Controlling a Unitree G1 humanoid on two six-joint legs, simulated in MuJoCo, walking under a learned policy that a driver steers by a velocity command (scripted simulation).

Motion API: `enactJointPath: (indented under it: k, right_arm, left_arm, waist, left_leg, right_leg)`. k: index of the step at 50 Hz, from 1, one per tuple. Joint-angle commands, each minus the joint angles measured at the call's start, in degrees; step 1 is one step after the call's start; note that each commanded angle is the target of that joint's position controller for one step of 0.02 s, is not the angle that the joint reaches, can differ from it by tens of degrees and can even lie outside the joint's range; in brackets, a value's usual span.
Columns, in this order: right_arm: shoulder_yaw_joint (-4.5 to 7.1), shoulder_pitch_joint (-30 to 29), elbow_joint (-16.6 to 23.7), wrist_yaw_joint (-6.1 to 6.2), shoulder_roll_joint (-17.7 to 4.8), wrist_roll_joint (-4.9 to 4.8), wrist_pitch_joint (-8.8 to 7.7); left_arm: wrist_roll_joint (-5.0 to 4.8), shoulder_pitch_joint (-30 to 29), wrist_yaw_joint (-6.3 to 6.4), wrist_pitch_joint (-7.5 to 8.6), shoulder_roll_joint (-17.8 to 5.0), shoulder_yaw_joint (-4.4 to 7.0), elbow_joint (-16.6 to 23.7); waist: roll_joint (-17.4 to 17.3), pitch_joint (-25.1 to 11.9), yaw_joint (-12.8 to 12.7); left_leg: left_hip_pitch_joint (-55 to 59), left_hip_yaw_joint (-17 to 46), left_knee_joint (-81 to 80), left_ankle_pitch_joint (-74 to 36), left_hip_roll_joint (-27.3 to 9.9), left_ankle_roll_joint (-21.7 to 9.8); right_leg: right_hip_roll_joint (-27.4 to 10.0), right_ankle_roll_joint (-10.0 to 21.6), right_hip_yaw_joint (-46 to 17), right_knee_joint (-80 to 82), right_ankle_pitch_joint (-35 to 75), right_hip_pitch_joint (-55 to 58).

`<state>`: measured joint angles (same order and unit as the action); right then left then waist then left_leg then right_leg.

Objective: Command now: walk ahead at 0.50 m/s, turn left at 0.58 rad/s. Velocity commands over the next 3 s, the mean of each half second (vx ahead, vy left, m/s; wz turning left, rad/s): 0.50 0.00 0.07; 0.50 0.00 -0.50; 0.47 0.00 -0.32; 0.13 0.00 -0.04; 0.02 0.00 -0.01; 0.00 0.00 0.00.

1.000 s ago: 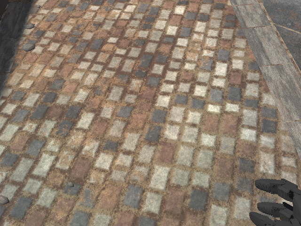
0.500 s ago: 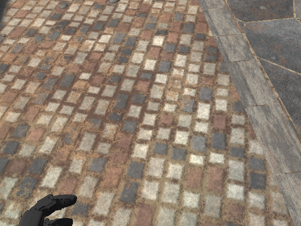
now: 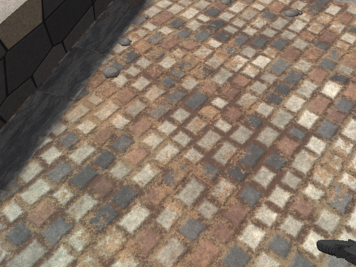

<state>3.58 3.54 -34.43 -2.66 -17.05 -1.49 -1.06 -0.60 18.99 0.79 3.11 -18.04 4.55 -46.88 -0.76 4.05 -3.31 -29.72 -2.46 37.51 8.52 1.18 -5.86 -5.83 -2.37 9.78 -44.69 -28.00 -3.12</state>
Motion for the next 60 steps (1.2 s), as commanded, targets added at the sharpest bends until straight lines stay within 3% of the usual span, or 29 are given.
enactJointPath:
  k: [1, 2, 3, 4, 7, 13, 18, 22, 24, 25, 26, 27, 28, 29, 30, 31, 32, 36, 40, 44, 48, 49, 50, 51, 52, 53, 54, 57, 60]
  right_arm:
    - [4.15, 18.9, 0.2, 0.56, -13.1, 0.09, -1.24]
    - [3.46, 17.1, -0.4, 0.54, -11.0, 0.24, -1.91]
    - [2.96, 13.2, -0.1, 0.65, -9.5, 0.24, -2.18]
    - [2.24, 10.1, 0.4, 0.84, -7.4, 0.63, -2.29]
    - [1.55, 8.5, -0.2, 1.47, -6.0, 1.43, -2.91]
    - [1.15, 12.5, -4.5, 2.51, -7.1, 1.57, -3.56]
    - [1.38, 15.9, -8.1, 2.42, -8.6, 1.51, -3.57]
    - [1.80, 16.3, -9.6, 2.92, -9.3, 1.17, -2.33]
    - [2.13, 14.8, -9.1, 3.54, -10.7, 1.32, -1.62]
    - [1.98, 13.7, -8.6, 3.97, -10.7, 1.33, -1.04]
    - [1.31, 14.2, -7.5, 4.54, -9.6, 1.96, -1.18]
    - [-0.89, 21.0, -5.3, 3.60, -3.0, 3.02, -2.67]
    - [-0.77, 17.9, -6.0, 2.56, -5.7, 2.49, -4.61]
    - [0.00, 12.5, -4.0, 1.64, -8.6, 0.16, -5.94]
    - [-0.38, 9.2, -3.1, 1.57, -8.0, 0.08, -6.68]
    - [-0.19, 7.7, -2.8, 1.83, -7.7, 1.23, -6.82]
    - [0.16, 8.4, -2.7, 2.07, -7.8, 1.93, -6.37]
    - [-0.36, 9.8, -2.8, 2.83, -5.4, 2.63, -4.37]
    - [-1.30, 0.7, -1.0, 2.67, -3.1, 2.35, -4.66]
    - [-0.59, -3.7, 0.1, 1.88, -5.0, 1.20, -5.56]
    - [1.27, 3.1, -1.5, 1.89, -7.9, 0.99, -6.48]
    - [2.09, 9.0, -2.2, 2.31, -9.7, 1.80, -6.75]
    - [2.97, 16.1, -2.7, 2.65, -13.4, 2.38, -6.54]
    - [3.78, 20.0, -5.2, 2.16, -15.5, 1.90, -5.51]
    - [2.63, 17.2, -3.8, 2.04, -10.1, 1.22, -5.41]
    - [1.87, 14.7, -3.5, 2.29, -7.7, 1.34, -5.07]
    - [1.26, 12.3, -3.3, 2.29, -6.3, 1.80, -4.91]
    - [0.60, 11.0, -5.2, 2.24, -4.2, 2.24, -5.23]
    - [1.18, 12.2, -7.2, 2.01, -6.0, 1.67, -5.71]
  left_arm:
    - [-1.04, -5.0, -0.84, 4.03, -7.8, 0.36, 9.5]
    - [-1.84, -7.5, -1.02, 4.82, -7.9, 0.20, 10.6]
    - [-0.55, -7.4, -0.46, 5.09, -7.2, 0.09, 9.8]
    - [0.69, -6.2, -0.17, 4.74, -7.6, 0.46, 9.0]
    - [1.18, -3.1, -0.61, 2.86, -5.7, 0.14, 7.4]
    - [0.16, -11.8, -1.35, 2.24, -2.5, -1.37, 8.7]
    - [-0.90, -18.3, -3.07, 2.55, -2.2, -1.78, 11.1]
    - [-0.56, -19.0, -4.69, 2.58, -2.4, -1.73, 13.0]
    - [-0.14, -13.1, -4.64, 2.19, -4.6, -0.58, 12.3]
    - [-0.02, -5.6, -4.26, 2.01, -6.9, 0.79, 10.6]
    - [-0.10, 3.0, -3.60, 1.69, -10.4, 2.13, 9.4]
    - [-0.26, 6.3, -3.38, 1.83, -16.0, 3.42, 9.4]
    - [-0.75, 8.1, -3.22, 1.66, -10.4, 1.99, 9.2]
    - [-0.35, 5.3, -2.84, 1.43, -8.4, 1.28, 9.6]
    - [-0.16, 1.8, -2.60, 1.23, -8.0, 1.18, 10.4]
    - [-0.10, -1.2, -2.51, 1.01, -7.1, 0.85, 11.1]
    - [0.48, -3.0, -2.31, 1.00, -6.2, 0.39, 11.9]
    - [0.11, -4.4, -1.31, 1.09, -7.3, 0.76, 11.9]
    - [-0.51, -1.6, -0.19, 0.31, -8.6, 1.26, 10.4]
    - [-1.07, 1.6, 0.15, -0.51, -8.5, 1.45, 8.9]
    - [-0.63, 0.1, 0.23, -1.15, -6.9, 1.24, 9.2]
    - [-0.28, 0.1, -0.02, -1.00, -4.2, 0.25, 9.7]
    - [0.74, 4.8, -0.21, -0.68, 0.1, -1.14, 10.4]
    - [-1.45, 9.0, -0.17, -0.22, -0.6, -1.44, 12.1]
    - [-1.89, 6.0, 0.13, -0.35, -6.6, -0.13, 10.6]
    - [-1.31, 0.2, 0.12, -0.74, -8.4, 0.53, 11.5]
    - [-0.70, -2.0, 0.05, -1.08, -7.5, 0.54, 11.8]
    - [-0.80, -2.2, -0.66, -1.13, -3.7, 0.12, 12.2]
    - [-0.33, -4.9, -0.83, -1.13, -1.6, -0.64, 13.1]
  waist:
    - [-5.7, -21.7, 10.5]
    - [-4.7, -14.1, 9.2]
    - [0.0, -9.9, 6.3]
    - [-0.6, -8.1, 4.1]
    - [-2.1, -7.8, 1.9]
    - [-2.5, -3.2, 5.8]
    - [-1.6, 0.6, 8.8]
    - [-1.9, 0.1, 7.9]
    - [-3.8, -5.1, 4.4]
    - [-3.1, -9.7, 0.1]
    - [0.2, -15.6, -3.7]
    - [14.6, -22.9, 0.0]
    - [11.9, -26.7, -2.6]
    - [8.6, -18.3, -3.2]
    - [2.8, -12.8, -1.8]
    - [-0.5, -8.3, 0.2]
    - [0.7, -6.9, 2.2]
    - [3.8, -5.4, 4.3]
    - [5.1, -4.2, 0.8]
    - [6.1, -4.6, -0.5]
    - [8.0, -6.1, 4.1]
    - [6.0, -11.1, 7.0]
    - [-4.9, -19.5, 7.3]
    - [-21.4, -22.2, 5.8]
    - [-11.1, -15.2, 7.3]
    - [-6.3, -9.2, 8.1]
    - [-3.2, -5.8, 7.2]
    - [-6.2, -3.4, 4.8]
    - [-4.5, -2.5, 4.6]
  left_leg:
    - [50.9, 46.9, -21.3, 15.5, -19.5, -16.0]
    - [43.4, 38.7, -21.6, 12.3, -17.6, -13.9]
    - [34.8, 32.6, -21.4, 6.1, -14.9, -11.8]
    - [28.6, 27.5, -21.9, -0.9, -13.1, -10.7]
    - [20.7, 20.5, -24.6, -13.7, -11.4, -11.0]
    - [20.2, 8.9, -27.8, -14.0, -8.6, -6.8]
    - [28.0, 7.0, -28.7, -10.2, -12.7, -6.0]
    - [36.8, 4.8, -22.8, -23.9, -15.4, -4.2]
    - [37.7, 2.6, -13.4, -45.4, -14.3, -2.5]
    - [35.2, 0.2, -2.8, -51.7, -12.2, -0.9]
    - [23.5, -1.2, 12.4, -40.5, -10.5, 1.3]
    - [-2.0, -0.4, 35.4, 2.3, 1.5, 5.9]
    - [-10.7, 8.9, 41.2, 22.5, 3.1, 5.6]
    - [-15.4, 10.2, 41.7, 18.6, -0.4, 4.7]
    - [-14.8, 9.1, 37.7, 14.6, -2.9, 4.4]
    - [-13.0, 8.2, 32.2, 12.2, -4.6, 4.8]
    - [-9.3, 8.2, 29.0, 10.4, -5.9, 5.5]
    - [-5.0, 6.0, 19.1, 6.3, -5.9, 9.6]
    - [0.0, 5.3, 1.0, -9.6, -2.9, 10.8]
    - [3.3, 7.4, -7.3, -12.3, -1.0, 9.9]
    - [13.0, 7.2, -12.1, -5.6, -1.4, 5.8]
    - [23.7, 10.3, -12.0, -3.8, -5.8, 3.2]
    - [40.5, 23.0, -11.0, -1.0, -17.2, -1.4]
    - [49.5, 48.8, -18.6, 18.2, -26.2, -8.8]
    - [43.9, 46.9, -21.5, 27.7, -24.3, -7.0]
    - [37.5, 37.4, -21.5, 22.9, -21.9, -4.6]
    - [31.4, 29.8, -22.4, 14.0, -19.3, -3.8]
    - [23.5, 18.8, -25.9, 3.1, -14.3, -3.8]
    - [23.2, 14.5, -28.2, -4.0, -14.9, -6.2]
  right_leg:
    - [5.0, 1.3, -15.9, -35.7, -3.6, -43.9]
    - [2.9, 2.4, -14.7, -32.0, 1.8, -45.1]
    - [0.5, 2.3, -14.7, -27.1, 6.0, -41.8]
    - [-1.3, 1.9, -14.7, -22.8, 8.9, -37.7]
    - [-2.3, 0.1, -13.2, -18.3, 13.1, -31.5]
    - [-1.5, -0.1, -11.4, 0.9, 33.8, -33.1]
    - [0.7, 2.4, -11.4, 10.4, 36.5, -35.6]
    - [3.1, 5.6, -10.2, 13.2, 26.6, -37.2]
    - [7.0, 7.8, -6.4, 12.6, 21.2, -27.6]
    - [9.5, 9.5, -4.9, 14.5, 22.7, -17.1]
    - [4.1, 12.8, -13.7, 14.2, 26.4, -0.2]
    - [-10.7, 24.3, -44.6, 17.3, 18.1, 22.0]
    - [-12.6, 24.9, -56.6, 25.0, 12.6, 27.3]
    - [-11.1, 21.7, -48.0, 26.4, 11.9, 21.6]
    - [-9.0, 20.1, -41.7, 27.1, 15.6, 13.2]
    - [-6.9, 19.2, -36.9, 28.2, 21.6, 5.4]
    - [-5.2, 18.9, -34.0, 29.6, 26.4, 0.0]
    - [-1.9, 19.5, -27.5, 32.1, 34.2, -10.2]
    - [1.9, 15.7, -23.8, 31.1, 28.4, -14.0]
    - [0.0, 14.1, -29.5, 27.5, 22.2, -9.9]
    - [-0.3, 11.3, -34.0, 19.0, 22.2, -6.9]
    - [2.7, 9.5, -31.2, 9.7, 21.4, -9.9]
    - [8.7, 6.6, -24.7, -7.3, 4.0, -20.1]
    - [11.1, 4.4, -19.4, -22.7, -7.5, -37.9]
    - [7.0, 3.6, -21.0, -28.5, -3.0, -42.2]
    - [5.4, 3.3, -19.0, -29.4, 2.1, -42.8]
    - [3.6, 2.8, -18.1, -28.0, 5.8, -40.9]
    - [1.2, 2.7, -17.0, -21.9, 10.2, -35.5]
    - [1.1, 2.1, -16.3, -14.8, 12.7, -37.0]
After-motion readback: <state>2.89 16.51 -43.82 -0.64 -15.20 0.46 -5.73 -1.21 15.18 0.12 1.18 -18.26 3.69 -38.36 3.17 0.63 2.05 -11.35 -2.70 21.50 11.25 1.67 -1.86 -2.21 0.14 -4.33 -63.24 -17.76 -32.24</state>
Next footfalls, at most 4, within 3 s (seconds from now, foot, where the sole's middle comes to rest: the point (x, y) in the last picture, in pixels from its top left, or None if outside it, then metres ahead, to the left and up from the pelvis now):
0.52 right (227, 257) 0.47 -0.12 -0.75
0.98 left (185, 181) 0.77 0.04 -0.75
1.48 right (268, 157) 0.91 -0.31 -0.75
1.84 left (220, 131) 1.04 -0.11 -0.75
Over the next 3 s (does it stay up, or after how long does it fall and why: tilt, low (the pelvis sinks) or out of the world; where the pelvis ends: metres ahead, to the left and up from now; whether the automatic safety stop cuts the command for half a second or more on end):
stays up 0.93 -0.20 0.03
